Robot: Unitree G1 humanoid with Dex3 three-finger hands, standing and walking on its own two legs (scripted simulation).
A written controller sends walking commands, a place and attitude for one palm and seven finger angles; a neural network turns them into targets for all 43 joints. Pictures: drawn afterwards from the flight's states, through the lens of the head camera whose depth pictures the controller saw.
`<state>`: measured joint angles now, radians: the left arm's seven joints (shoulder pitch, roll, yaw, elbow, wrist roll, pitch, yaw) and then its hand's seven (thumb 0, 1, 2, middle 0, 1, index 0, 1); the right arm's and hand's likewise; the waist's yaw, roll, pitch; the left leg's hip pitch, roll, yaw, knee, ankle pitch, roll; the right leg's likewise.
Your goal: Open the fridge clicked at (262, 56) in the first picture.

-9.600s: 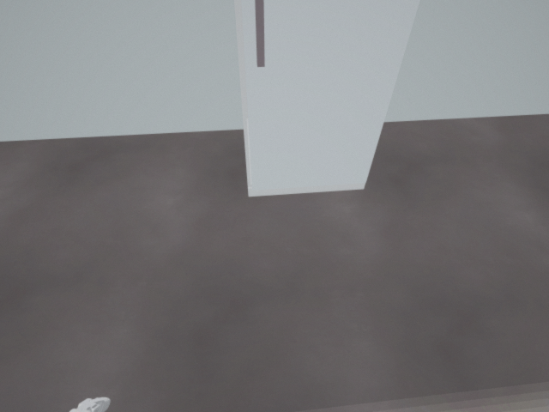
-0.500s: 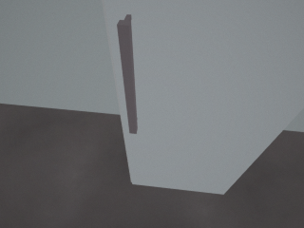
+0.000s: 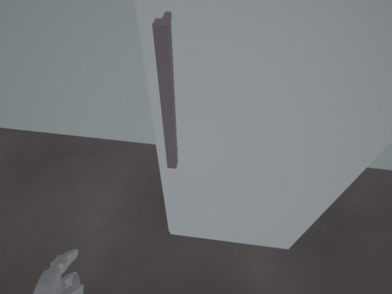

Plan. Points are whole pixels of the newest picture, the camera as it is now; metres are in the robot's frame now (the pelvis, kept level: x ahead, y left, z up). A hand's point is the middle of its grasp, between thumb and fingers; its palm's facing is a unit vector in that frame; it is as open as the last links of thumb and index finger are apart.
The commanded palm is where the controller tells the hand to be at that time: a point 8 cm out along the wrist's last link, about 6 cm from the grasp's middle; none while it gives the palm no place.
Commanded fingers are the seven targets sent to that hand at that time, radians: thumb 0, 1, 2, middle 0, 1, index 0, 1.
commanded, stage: raise the hand to about handle height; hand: left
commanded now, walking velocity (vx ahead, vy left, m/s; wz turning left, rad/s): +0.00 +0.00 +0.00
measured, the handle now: (170, 106) +0.46 +0.09 +0.14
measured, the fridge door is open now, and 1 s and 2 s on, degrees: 0 0 0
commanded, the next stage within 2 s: move the hooked fingers beside the handle in 2.00 s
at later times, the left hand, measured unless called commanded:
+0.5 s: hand (71, 269) +0.16 +0.25 -0.02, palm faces +0.00 -1.00 -0.09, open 9.6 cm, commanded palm +0.14 +0.31 +0.01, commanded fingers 0.00 0.18 0.59 -0.25 -0.76 -0.25 -0.76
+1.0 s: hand (57, 228) +0.21 +0.27 +0.06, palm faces +0.04 -0.99 -0.09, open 12.6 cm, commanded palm +0.18 +0.32 +0.07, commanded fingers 0.00 -0.41 0.34 -0.29 -1.14 -0.29 -1.14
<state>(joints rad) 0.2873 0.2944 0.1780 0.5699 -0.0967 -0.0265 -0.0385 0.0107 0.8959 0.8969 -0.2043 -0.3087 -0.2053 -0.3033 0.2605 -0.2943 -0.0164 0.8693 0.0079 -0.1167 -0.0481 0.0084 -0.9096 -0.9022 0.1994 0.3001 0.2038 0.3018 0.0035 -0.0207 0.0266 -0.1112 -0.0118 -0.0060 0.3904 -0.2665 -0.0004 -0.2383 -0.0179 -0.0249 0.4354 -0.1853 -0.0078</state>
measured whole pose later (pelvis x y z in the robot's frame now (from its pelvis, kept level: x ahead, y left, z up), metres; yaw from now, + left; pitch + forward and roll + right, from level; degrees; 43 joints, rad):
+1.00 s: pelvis -0.01 +0.00 -0.04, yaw +2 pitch +4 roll -2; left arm 0.25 0.41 0.38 -0.02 -0.37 -0.11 -0.41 -0.01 -0.18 0.44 -0.28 -1.00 -0.28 -0.99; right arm 0.25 -0.27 0.04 0.59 0.05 -0.30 -0.12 0.01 -0.91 -0.90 0.20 0.30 0.20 0.30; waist 0.02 0.01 -0.05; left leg -0.45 0.01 -0.05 0.88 -0.50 0.00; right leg -0.52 0.00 -0.07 0.81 -0.36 -0.01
